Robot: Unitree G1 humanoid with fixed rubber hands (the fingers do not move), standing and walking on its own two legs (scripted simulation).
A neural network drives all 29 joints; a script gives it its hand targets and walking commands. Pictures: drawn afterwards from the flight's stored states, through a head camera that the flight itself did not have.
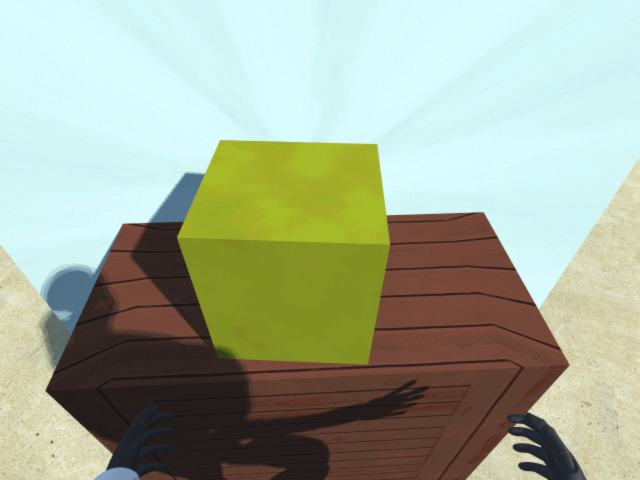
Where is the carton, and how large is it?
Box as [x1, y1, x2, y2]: [177, 140, 389, 364]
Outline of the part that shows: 220,140 177,236 217,356 223,358 367,364 389,248 389,239 376,144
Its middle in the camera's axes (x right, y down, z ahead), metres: -0.04 +0.02 +0.63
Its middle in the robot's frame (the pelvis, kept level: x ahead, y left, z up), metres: +0.46 +0.05 +0.02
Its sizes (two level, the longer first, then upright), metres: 0.249 0.226 0.277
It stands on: a pedestal, 0.65 m high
